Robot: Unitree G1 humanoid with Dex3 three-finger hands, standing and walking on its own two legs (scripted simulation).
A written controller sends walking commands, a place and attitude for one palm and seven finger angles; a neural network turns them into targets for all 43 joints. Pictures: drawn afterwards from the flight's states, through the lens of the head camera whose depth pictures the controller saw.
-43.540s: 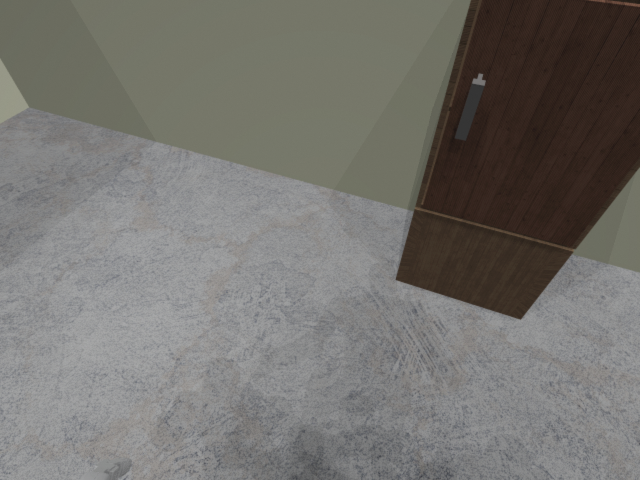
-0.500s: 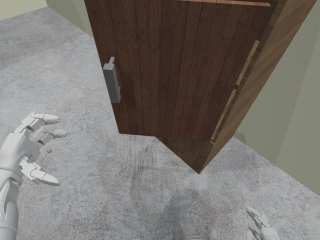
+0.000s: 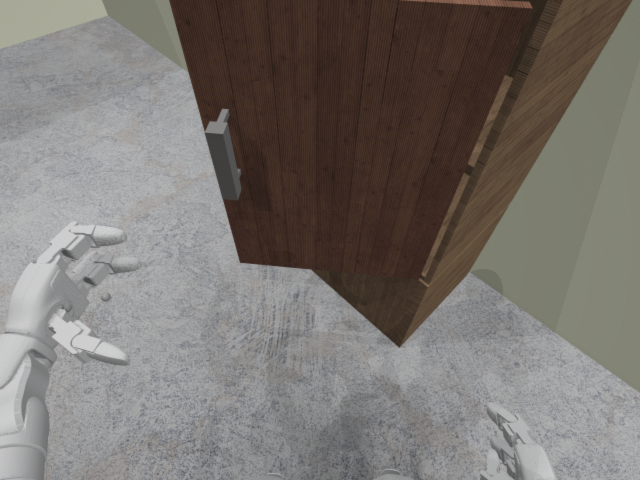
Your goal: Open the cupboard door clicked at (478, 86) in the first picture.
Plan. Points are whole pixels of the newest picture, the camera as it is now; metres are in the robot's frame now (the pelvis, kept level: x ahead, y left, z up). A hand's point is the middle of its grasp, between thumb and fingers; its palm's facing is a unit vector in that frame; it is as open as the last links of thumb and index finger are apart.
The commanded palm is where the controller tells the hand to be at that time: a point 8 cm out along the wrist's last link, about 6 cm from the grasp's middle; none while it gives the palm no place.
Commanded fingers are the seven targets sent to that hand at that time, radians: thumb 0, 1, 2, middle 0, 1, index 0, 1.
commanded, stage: move the hooked fingers beside the handle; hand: left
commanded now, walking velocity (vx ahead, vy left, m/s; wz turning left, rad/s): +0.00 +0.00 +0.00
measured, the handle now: (228, 155) +0.57 +0.19 +0.05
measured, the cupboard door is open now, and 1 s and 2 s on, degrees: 40 40 40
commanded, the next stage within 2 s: none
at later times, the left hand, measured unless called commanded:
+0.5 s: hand (143, 241) +0.38 +0.26 +0.07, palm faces -0.04 -1.00 -0.02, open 13.9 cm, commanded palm +0.36 +0.30 +0.07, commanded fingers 0.00 -0.50 0.30 -0.30 -1.20 -0.30 -1.20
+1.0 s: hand (172, 202) +0.46 +0.24 +0.06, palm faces -0.04 -1.00 -0.01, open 13.9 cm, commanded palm +0.44 +0.29 +0.07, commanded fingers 0.00 -0.50 0.30 -0.30 -1.20 -0.30 -1.20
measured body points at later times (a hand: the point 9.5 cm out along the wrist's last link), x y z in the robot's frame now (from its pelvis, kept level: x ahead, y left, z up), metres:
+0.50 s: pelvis +0.01 +0.00 +0.00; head +0.08 +0.01 +0.44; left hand +0.38 +0.31 +0.07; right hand +0.10 -0.26 -0.10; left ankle -0.01 +0.09 -0.70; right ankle +0.04 -0.11 -0.70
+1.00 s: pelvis +0.01 +0.01 -0.01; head +0.11 +0.02 +0.43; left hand +0.45 +0.30 +0.07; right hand +0.06 -0.26 -0.12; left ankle -0.01 +0.09 -0.70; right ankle +0.04 -0.11 -0.70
